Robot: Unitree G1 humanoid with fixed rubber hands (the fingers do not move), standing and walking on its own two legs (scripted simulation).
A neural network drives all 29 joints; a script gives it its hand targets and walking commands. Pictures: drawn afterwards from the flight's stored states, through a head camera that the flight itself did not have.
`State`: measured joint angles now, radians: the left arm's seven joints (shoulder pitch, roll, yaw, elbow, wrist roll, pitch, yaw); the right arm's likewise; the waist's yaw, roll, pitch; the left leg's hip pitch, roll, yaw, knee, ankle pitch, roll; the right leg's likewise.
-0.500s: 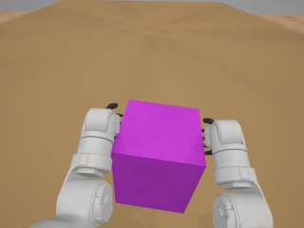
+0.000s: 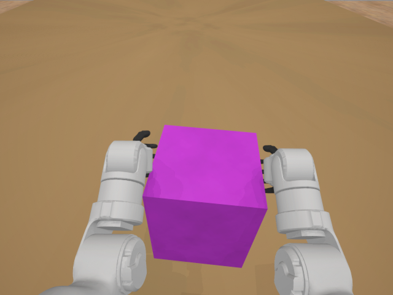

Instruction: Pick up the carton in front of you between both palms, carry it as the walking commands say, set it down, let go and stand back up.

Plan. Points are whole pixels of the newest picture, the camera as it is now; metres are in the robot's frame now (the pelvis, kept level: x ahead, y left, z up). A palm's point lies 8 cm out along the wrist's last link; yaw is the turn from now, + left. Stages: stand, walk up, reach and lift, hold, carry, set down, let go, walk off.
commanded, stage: carry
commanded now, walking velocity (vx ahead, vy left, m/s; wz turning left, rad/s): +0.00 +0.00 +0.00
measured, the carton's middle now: (203, 197) +0.36 +0.01 +0.03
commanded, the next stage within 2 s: none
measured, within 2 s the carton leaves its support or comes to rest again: neither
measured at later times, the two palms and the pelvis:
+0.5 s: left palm (135, 158) +0.36 +0.15 +0.14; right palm (274, 170) +0.35 -0.13 +0.13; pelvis +0.00 +0.00 +0.00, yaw +0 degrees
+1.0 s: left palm (146, 151) +0.39 +0.13 +0.13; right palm (276, 164) +0.38 -0.15 +0.12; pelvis +0.06 -0.01 +0.00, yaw +1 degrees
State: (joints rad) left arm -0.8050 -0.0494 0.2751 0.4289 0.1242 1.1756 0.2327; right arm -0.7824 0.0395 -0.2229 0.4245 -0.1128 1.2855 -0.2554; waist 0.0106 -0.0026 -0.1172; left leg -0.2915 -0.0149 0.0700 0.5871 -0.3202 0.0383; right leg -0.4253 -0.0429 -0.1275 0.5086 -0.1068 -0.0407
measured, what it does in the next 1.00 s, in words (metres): shifts its weight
